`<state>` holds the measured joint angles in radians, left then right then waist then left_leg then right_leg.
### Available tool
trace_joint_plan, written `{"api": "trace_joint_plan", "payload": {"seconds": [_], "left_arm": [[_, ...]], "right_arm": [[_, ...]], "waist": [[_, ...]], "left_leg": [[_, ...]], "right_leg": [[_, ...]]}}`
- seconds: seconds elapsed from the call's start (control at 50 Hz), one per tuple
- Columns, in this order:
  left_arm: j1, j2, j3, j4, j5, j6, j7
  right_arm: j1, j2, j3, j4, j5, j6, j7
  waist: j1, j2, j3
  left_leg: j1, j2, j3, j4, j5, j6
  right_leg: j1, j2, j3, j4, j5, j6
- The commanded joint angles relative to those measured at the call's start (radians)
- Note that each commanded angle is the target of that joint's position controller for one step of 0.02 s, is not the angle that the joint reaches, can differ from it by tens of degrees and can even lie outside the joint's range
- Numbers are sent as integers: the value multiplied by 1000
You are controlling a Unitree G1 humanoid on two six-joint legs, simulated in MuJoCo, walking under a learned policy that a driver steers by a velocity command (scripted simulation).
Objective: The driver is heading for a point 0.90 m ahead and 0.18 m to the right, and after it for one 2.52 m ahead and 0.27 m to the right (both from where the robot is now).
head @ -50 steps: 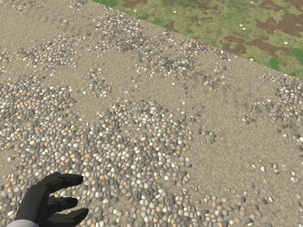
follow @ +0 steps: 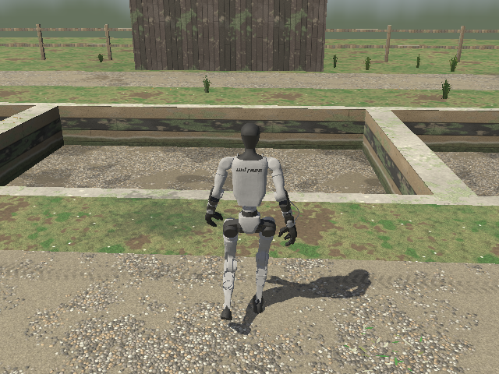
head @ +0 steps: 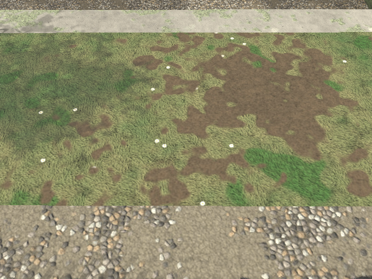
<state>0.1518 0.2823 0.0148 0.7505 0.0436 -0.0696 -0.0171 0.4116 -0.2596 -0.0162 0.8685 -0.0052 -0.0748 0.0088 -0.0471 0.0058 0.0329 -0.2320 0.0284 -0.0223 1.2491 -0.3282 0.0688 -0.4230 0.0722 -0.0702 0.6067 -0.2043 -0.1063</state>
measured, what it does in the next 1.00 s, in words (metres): walks ahead, turning right: left foot, then right foot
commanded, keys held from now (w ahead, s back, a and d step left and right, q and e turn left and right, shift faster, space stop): w+shift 0.34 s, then w+e+shift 0.42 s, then e+shift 0.20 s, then q+shift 0.04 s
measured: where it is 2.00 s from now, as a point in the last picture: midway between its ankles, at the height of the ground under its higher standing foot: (223, 117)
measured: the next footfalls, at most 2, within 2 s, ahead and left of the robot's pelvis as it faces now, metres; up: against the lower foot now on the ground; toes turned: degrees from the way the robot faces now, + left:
left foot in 0.34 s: +0.56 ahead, +0.11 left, +0.00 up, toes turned +3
right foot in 0.82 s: +0.98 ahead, -0.10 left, +0.00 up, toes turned -20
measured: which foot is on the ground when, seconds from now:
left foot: up 0.00-0.32, down 0.34-0.82, up 0.84-1.00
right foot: down 0.00-0.36, up 0.38-0.80, down 0.82-1.00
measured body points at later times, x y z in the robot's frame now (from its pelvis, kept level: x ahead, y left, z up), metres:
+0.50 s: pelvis +0.49 +0.03 +0.01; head +0.50 +0.03 +0.46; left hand +0.56 +0.30 -0.12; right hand +0.56 -0.24 -0.12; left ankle +0.52 +0.11 -0.72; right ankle +0.36 -0.08 -0.60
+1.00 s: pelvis +0.92 -0.07 +0.01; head +0.96 -0.09 +0.46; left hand +1.10 +0.16 -0.11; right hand +1.02 -0.38 -0.06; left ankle +1.02 +0.11 -0.62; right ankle +0.94 -0.08 -0.72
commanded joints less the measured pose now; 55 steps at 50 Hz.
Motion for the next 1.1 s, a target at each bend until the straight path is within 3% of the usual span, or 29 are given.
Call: {"api": "trace_joint_plan", "payload": {"seconds": [0.02,0.08,0.16,0.2,0.26,0.3,0.34,0.36,0.38,0.4,0.42,0.44,0.5,0.54,0.58,0.68,0.72,0.76,0.78,0.8,0.82,0.84,0.86,0.88,0.9,0.94,0.98,1.04,1.1], "left_arm": [[177,113,50,30,-10,-23,15],[214,76,38,71,-34,-45,15],[249,82,39,93,-46,-63,-3],[280,125,47,108,-60,-78,-2],[325,168,50,145,-51,-74,4],[348,211,56,165,-27,-54,19],[295,238,61,168,-1,-22,40],[314,153,41,147,3,-24,39],[447,19,12,113,-65,-39,17],[339,124,26,110,-50,-41,29],[226,124,29,90,-51,-40,28],[200,99,21,87,-46,-36,23],[203,32,13,85,-22,20,-10],[113,13,11,45,-21,41,-25],[3,-1,4,-4,-24,42,-36],[-181,-7,-7,-71,-28,25,-67],[-145,26,3,-55,-27,24,-66],[24,83,24,-12,-33,25,-52],[214,124,45,43,-30,23,-42],[411,153,70,104,-23,20,-21],[370,177,99,100,-48,35,10],[294,332,124,65,6,46,5],[301,339,142,27,-11,50,11],[253,281,133,30,-28,47,25],[151,169,105,-33,-76,4,-3],[35,136,90,-63,-79,-19,-12],[1,124,87,-75,-83,-13,7],[86,106,85,-44,-69,24,60],[224,71,68,12,-59,44,86]], "right_arm": [[-46,-100,-14,-115,-24,-7,11],[-121,-65,-6,-139,-45,27,36],[-362,-56,14,-224,-33,18,51],[-416,-48,23,-241,-18,10,62],[-447,-90,13,-245,-19,8,50],[-369,-128,-3,-228,-31,9,30],[-2,-193,-39,-119,-33,15,-2],[161,-277,-67,-90,-51,18,-23],[113,-334,-89,-100,-57,17,-13],[19,-254,-85,-120,-40,20,3],[-51,-188,-70,-111,-38,8,3],[-75,-139,-62,-90,-46,-2,5],[-71,-73,-40,-37,-36,-33,7],[-65,-80,-42,-15,-14,-52,13],[-61,-73,-40,-5,-15,-63,16],[2,-113,-39,20,-2,-71,-6],[18,-159,-46,15,-2,-58,-27],[-13,-223,-64,-4,-15,-21,-50],[-64,-242,-73,-26,-22,0,-55],[-107,-241,-76,-44,-23,12,-50],[-148,-190,-75,-54,-17,5,-32],[-15,-91,-45,-159,1,-10,-24],[-73,-111,-29,-187,5,-24,-33],[-117,-118,-21,-193,0,-35,-32],[-217,-119,-40,-250,26,-74,-36],[-205,-151,-56,-239,13,-63,-38],[-214,-151,-63,-257,-7,-46,-37],[-283,-46,-30,-264,-12,-46,-25],[-385,-38,-23,-269,4,-53,4]], "waist": [[42,-5,-50],[12,-51,39],[44,-14,120],[58,-24,114],[62,-9,91],[15,-71,-16],[-169,-93,-196],[-198,-3,-305],[-55,364,-472],[-72,131,-379],[-52,33,-193],[-20,-52,-90],[62,11,8],[75,29,68],[71,43,105],[45,20,132],[73,55,68],[178,118,-45],[265,116,-127],[336,79,-197],[295,-98,-148],[116,-270,-269],[170,-63,-433],[128,54,-275],[81,151,-219],[-12,138,-74],[-45,119,-20],[35,17,-83],[136,-58,-130]], "left_leg": [[-430,78,-56,32,41,4],[-450,121,-35,-104,35,-34],[-413,97,67,-438,340,-42],[-253,66,100,-586,516,-13],[-236,3,137,-690,514,31],[-139,-78,163,-681,341,57],[224,-86,128,-692,197,92],[474,122,-103,-643,-49,113],[722,407,-737,-856,-304,245],[634,362,-769,-957,-341,219],[457,341,-562,-969,-232,191],[294,312,-440,-1007,-100,166],[62,244,-192,-1098,11,94],[39,221,-50,-1150,111,57],[21,162,112,-1173,293,23],[133,137,299,-1199,749,-32],[279,156,322,-1088,1156,-55],[353,190,317,-834,1446,-62],[312,200,302,-582,1479,-54],[211,193,281,-265,1299,-50],[-50,2,258,109,322,-83],[-479,-106,142,516,-243,-154],[-569,-70,-35,537,-184,-130],[-563,-12,-62,399,-134,-117],[-522,-33,-145,310,-156,-109],[-424,21,-137,154,-111,-130],[-324,46,-70,-97,-58,-145],[-201,-23,65,-433,243,-149],[-172,-65,78,-647,567,-122]], "right_leg": [[369,-280,458,-375,-53,-139],[250,-244,362,-485,-44,-144],[180,-138,159,-564,248,-109],[164,-172,143,-643,360,-95],[403,-206,92,-587,719,-64],[544,-235,76,-366,1119,-40],[463,-230,53,116,1121,-22],[237,-167,55,498,738,-25],[-143,42,118,924,-209,20],[-266,-27,192,951,-155,-17],[-295,-88,180,890,-64,-17],[-259,-128,170,815,-37,-20],[-168,-187,173,722,-39,-5],[-251,-211,148,667,16,6],[-285,-205,96,550,140,5],[-181,-127,-79,145,374,-43],[-112,-48,-137,93,349,-71],[56,21,-144,90,220,-95],[238,54,-125,83,174,-113],[447,47,-50,-14,195,-141],[587,-33,117,-78,250,-153],[896,-322,599,-20,865,-388],[951,-368,763,-147,717,-447],[761,-340,698,-217,649,-389],[635,-267,723,-293,391,-342],[343,-216,584,-323,523,-286],[141,-135,414,-315,662,-218],[64,-7,207,-237,823,-92],[194,-39,192,-218,643,-8]]}}
Velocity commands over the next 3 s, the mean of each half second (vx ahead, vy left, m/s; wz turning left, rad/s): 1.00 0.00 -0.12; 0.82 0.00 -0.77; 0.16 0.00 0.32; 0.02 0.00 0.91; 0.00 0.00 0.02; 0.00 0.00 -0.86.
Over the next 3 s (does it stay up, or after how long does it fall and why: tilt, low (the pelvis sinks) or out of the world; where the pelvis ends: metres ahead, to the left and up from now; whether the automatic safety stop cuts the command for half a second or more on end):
stays up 1.23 -0.22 0.02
